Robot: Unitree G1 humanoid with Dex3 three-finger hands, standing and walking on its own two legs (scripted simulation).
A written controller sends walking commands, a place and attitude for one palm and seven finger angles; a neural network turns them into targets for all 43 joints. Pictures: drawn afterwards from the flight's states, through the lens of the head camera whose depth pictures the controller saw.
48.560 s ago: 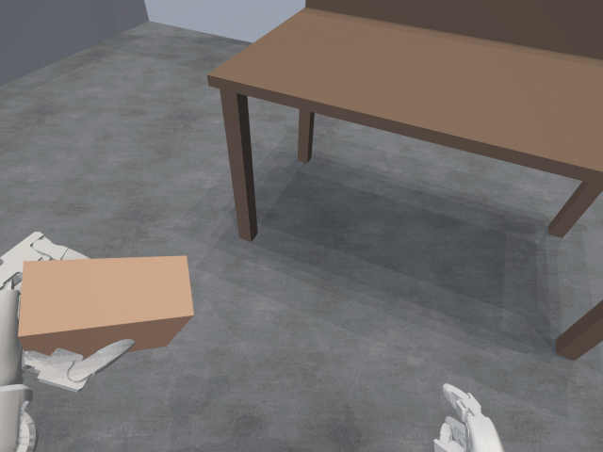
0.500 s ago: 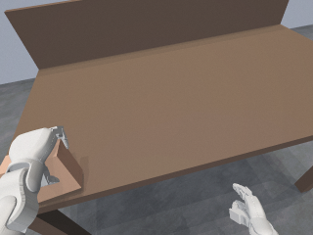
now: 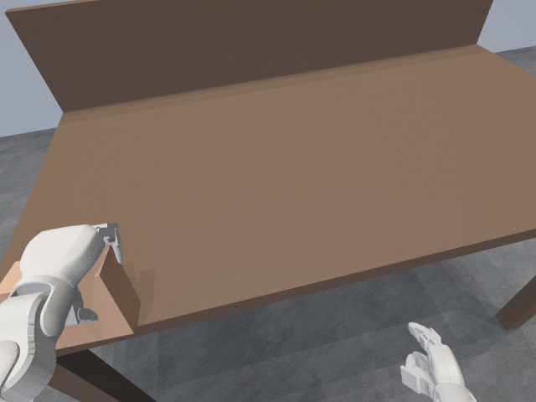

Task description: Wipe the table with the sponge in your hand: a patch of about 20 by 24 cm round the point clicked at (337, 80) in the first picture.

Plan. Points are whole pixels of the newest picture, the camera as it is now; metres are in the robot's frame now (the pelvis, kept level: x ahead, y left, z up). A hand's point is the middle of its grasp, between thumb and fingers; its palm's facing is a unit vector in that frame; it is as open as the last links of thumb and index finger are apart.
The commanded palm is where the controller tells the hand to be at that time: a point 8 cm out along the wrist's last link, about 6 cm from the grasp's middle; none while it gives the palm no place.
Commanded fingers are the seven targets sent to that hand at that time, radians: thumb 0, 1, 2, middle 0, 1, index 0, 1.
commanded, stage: move the sponge above the wiping area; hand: left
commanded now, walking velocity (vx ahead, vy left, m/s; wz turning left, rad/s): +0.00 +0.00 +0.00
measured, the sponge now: (83, 308) +0.20 +0.33 +0.03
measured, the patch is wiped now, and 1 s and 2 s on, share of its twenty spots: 0.00 0.00 0.00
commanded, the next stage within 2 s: lower the sponge onto the table in 0.46 s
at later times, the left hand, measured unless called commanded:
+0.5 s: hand (86, 262) +0.23 +0.30 +0.11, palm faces +0.03 -0.02 -1.00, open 10.3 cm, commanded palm +0.21 +0.32 +0.18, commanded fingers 0.00 0.10 1.30 -1.20 -1.60 -1.20 -1.60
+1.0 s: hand (70, 241) +0.25 +0.33 +0.13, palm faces +0.11 -0.02 -0.99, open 10.3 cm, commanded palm +0.21 +0.32 +0.18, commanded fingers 0.00 0.10 1.30 -1.20 -1.60 -1.20 -1.60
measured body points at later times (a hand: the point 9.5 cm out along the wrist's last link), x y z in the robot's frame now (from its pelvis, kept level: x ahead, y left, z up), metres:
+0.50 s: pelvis +0.00 +0.00 +0.00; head -0.01 -0.03 +0.45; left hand +0.22 +0.30 +0.17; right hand +0.22 -0.21 -0.09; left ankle +0.02 +0.09 -0.74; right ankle +0.00 -0.08 -0.74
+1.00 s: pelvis +0.00 +0.01 +0.00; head +0.00 -0.02 +0.45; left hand +0.24 +0.33 +0.18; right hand +0.23 -0.19 -0.09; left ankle +0.02 +0.09 -0.74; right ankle +0.00 -0.08 -0.74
